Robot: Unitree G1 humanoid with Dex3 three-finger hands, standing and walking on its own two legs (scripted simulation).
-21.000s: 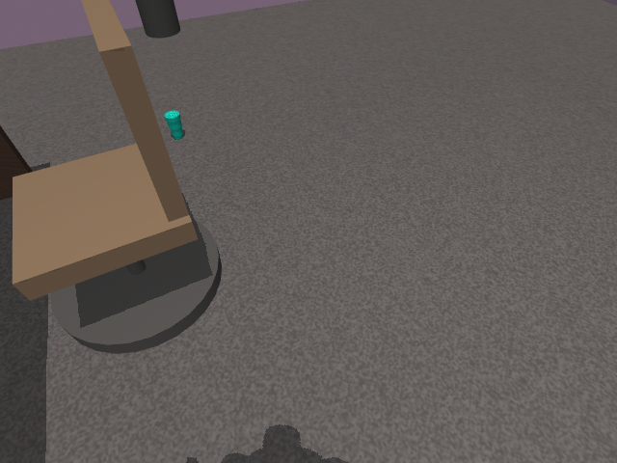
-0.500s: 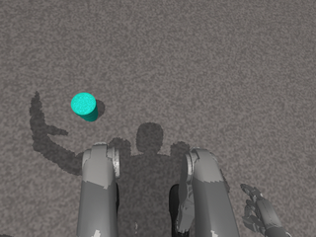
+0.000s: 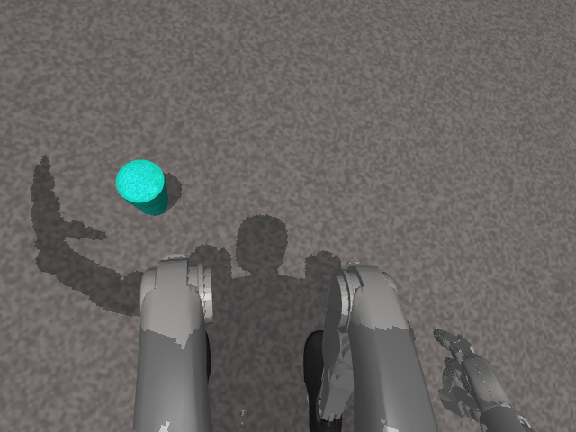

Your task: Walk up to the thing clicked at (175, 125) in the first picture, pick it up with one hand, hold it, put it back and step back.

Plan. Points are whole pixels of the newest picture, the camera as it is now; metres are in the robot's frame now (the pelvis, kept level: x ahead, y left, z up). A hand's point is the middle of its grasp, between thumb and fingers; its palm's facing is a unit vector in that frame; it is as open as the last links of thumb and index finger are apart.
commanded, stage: approach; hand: left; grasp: from the side
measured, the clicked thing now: (148, 193) +0.47 +0.27 -0.31
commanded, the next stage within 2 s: close in in 0.58 s
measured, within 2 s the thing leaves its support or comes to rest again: neither
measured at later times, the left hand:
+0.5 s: hand (7, 197) +0.39 +0.41 -0.13, palm faces +0.29 -0.96 +0.01, open 17.7 cm
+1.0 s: hand (112, 210) +0.41 +0.31 -0.24, palm faces +0.26 -0.97 +0.02, open 17.6 cm
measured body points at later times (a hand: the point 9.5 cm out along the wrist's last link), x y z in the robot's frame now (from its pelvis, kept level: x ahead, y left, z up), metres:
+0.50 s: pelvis -0.01 +0.00 -0.06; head +0.22 +0.11 +0.31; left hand +0.36 +0.46 -0.13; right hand +0.17 -0.27 -0.14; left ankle +0.09 +0.14 -0.35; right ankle +0.09 -0.12 -0.35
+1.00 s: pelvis -0.01 +0.01 -0.10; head +0.22 +0.15 +0.26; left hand +0.39 +0.36 -0.24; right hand +0.17 -0.26 -0.14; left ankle +0.09 +0.14 -0.35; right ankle +0.09 -0.12 -0.35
